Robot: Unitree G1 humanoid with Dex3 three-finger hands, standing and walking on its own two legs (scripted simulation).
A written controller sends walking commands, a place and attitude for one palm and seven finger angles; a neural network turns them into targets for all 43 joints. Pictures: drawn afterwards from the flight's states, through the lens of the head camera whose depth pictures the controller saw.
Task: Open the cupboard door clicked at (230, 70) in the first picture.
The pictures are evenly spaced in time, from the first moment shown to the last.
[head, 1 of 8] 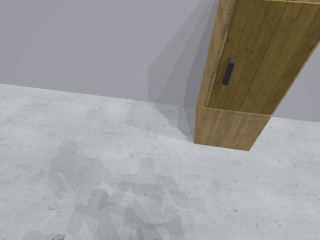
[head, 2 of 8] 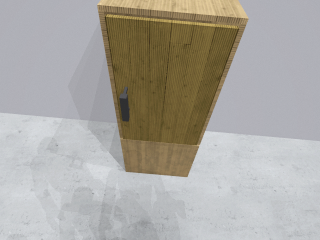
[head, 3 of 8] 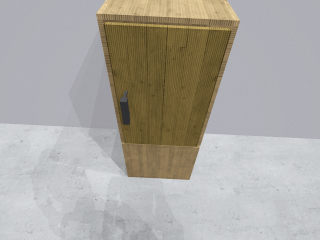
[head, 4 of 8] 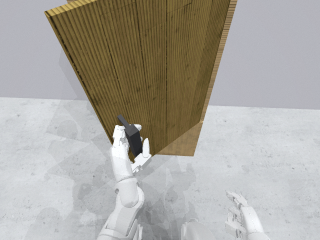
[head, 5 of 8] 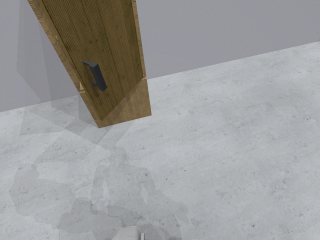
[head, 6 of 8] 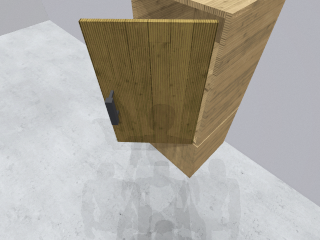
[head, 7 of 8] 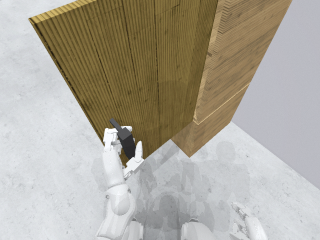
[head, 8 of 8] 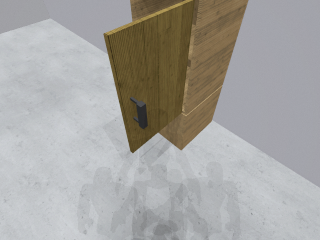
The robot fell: no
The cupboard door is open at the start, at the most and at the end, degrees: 0 91 90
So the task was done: yes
